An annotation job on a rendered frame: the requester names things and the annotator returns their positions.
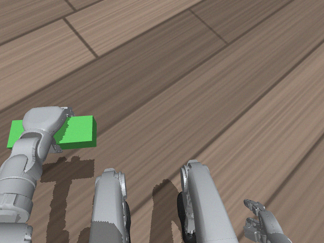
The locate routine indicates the right robot hand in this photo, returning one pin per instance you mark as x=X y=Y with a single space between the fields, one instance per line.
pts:
x=258 y=231

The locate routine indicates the left robot arm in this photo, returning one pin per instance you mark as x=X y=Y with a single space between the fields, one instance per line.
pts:
x=18 y=180

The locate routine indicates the carton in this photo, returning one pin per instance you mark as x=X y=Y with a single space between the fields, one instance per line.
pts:
x=76 y=132

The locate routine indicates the left robot hand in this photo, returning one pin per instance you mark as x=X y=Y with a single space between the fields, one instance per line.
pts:
x=49 y=119

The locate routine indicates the right robot foot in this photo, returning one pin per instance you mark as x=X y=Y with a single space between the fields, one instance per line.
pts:
x=187 y=238

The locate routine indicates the right robot arm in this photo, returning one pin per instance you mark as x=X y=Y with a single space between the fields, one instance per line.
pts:
x=277 y=238

